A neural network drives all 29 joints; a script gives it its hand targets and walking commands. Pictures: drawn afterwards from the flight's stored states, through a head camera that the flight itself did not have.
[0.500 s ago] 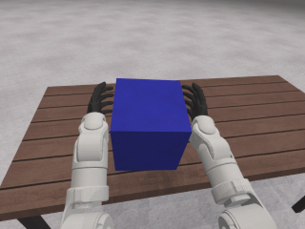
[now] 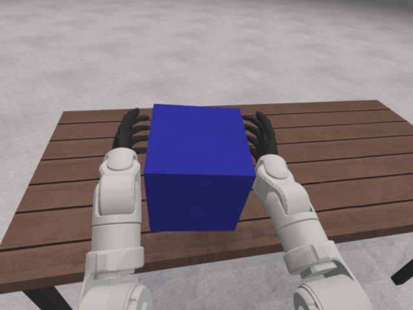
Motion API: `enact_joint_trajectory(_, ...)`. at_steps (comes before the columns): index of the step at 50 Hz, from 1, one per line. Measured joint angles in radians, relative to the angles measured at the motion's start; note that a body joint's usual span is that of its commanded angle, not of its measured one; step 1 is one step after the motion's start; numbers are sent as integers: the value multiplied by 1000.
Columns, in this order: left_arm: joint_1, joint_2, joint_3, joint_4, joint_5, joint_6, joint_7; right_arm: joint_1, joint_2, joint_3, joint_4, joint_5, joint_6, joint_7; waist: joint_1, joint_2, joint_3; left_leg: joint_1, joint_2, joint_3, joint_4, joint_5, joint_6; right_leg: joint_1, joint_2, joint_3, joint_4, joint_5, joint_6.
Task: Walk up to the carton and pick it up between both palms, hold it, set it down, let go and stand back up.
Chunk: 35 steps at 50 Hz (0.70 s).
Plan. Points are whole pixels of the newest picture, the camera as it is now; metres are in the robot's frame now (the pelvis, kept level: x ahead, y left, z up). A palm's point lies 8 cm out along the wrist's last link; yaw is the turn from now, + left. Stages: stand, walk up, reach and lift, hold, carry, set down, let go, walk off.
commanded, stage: hold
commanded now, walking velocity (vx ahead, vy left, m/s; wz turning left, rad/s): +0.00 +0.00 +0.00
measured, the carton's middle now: (195, 169) +0.36 +0.02 +0.14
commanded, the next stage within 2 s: set down in 1.28 s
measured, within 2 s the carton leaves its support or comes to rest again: neither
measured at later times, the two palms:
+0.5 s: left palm (125, 155) +0.36 +0.14 +0.18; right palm (266, 152) +0.36 -0.11 +0.18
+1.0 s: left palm (124, 150) +0.36 +0.14 +0.19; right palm (267, 148) +0.36 -0.11 +0.19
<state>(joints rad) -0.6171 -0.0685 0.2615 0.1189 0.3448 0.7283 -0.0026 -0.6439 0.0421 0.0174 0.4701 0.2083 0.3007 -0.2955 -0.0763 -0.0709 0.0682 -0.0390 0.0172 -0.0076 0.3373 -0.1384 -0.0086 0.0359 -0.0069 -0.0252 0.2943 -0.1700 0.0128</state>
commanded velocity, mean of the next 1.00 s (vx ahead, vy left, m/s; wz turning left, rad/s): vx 0.00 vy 0.00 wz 0.00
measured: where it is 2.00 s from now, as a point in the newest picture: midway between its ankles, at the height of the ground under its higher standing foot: outside the picture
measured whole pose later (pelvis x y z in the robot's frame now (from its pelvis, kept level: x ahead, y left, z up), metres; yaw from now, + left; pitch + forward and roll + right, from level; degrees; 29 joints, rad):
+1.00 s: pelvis -0.01 -0.01 +0.00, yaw +0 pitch -9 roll -1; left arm -0.63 -0.06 0.27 0.13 0.32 0.71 0.01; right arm -0.67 0.06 -0.02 0.48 0.17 0.28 -0.28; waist -0.06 -0.09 0.05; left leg -0.06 0.03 -0.02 0.34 -0.13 -0.02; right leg 0.01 0.01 -0.04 0.31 -0.17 0.00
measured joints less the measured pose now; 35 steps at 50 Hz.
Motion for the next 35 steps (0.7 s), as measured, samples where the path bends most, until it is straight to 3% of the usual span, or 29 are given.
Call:
enact_joint_trajectory(9, 10, -22, 6, -6, -7, -13, 27, -4, -14, 2, 2, 10, -3, 11, 3, 13, -22, 7, -2, 9, 6, -12, 4, 7, -3, 8, 0, -6, 4)
enact_joint_trajectory(17, 5, -24, 31, 5, 34, 12, 1, -32, -5, 4, 61, -1, 8, 21, 3, -12, 0, 38, 1, 3, -5, -10, -1, 36, 0, 3, -2, -10, -1)
enact_joint_trajectory(28, 44, -7, -24, -59, -16, 1, 29, 15, -3, 7, -38, 10, 1, 9, -9, 4, -12, 8, 9, -9, 14, -12, -10, 16, 10, -8, 1, -8, -8)
enact_joint_trajectory(35, -14, -25, 27, 2, 41, 14, -13, -21, -9, -1, 13, -15, 23, 14, -6, 23, 8, 47, 5, -2, -12, 0, -3, 41, 5, -1, 3, -7, -6)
